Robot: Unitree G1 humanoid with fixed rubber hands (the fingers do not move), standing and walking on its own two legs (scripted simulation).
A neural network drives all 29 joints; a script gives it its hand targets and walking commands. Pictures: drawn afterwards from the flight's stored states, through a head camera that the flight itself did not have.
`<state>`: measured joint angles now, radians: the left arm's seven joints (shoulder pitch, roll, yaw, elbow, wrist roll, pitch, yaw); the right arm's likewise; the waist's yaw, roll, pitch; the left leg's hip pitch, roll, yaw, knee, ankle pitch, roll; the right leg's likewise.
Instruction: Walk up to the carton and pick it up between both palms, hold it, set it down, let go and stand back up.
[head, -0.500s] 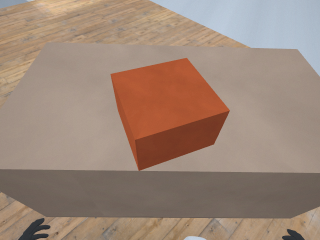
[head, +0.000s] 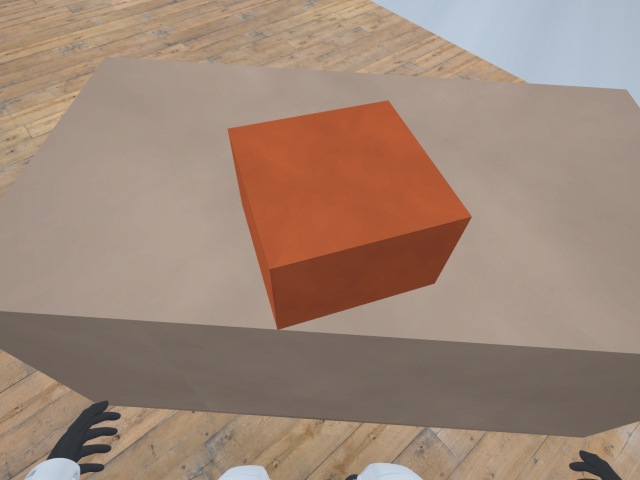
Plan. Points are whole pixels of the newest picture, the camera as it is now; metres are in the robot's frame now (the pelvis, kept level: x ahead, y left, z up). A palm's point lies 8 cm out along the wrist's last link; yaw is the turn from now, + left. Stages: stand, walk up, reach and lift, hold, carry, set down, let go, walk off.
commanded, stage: walk up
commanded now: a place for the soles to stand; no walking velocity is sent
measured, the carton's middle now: (335, 209) +0.50 -0.02 -0.02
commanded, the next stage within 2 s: reach and lift in 1.54 s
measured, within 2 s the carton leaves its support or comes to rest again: neither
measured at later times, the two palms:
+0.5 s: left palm (108, 475) +0.13 +0.26 -0.08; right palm out of the picture +0.06 -0.39 -0.08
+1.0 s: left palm out of the picture +0.11 +0.27 -0.09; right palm out of the picture +0.01 -0.36 -0.08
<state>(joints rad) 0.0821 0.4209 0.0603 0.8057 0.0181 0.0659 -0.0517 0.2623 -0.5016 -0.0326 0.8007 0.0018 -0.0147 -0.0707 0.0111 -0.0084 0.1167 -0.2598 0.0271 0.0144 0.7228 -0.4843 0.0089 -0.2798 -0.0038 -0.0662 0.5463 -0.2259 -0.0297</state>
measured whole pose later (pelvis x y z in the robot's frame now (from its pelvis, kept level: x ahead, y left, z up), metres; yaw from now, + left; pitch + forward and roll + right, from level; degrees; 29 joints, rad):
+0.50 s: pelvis -0.02 -0.04 +0.01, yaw -4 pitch -2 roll +0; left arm 0.12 0.40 0.01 0.89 -0.02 -0.01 -0.01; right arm 0.17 -0.46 -0.04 0.86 0.01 0.00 0.00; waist -0.02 0.02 0.08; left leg -0.16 0.11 0.06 0.43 -0.22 -0.07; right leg -0.14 -0.01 0.06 0.44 -0.26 0.03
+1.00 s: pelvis -0.03 -0.03 +0.01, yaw -6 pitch -3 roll +0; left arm 0.11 0.41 0.03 1.01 -0.02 -0.01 0.00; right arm 0.15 -0.41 -0.04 1.02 0.01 -0.02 0.01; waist -0.02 -0.02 0.06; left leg -0.13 0.09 0.10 0.35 -0.17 -0.05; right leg -0.13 -0.03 0.09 0.37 -0.20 0.05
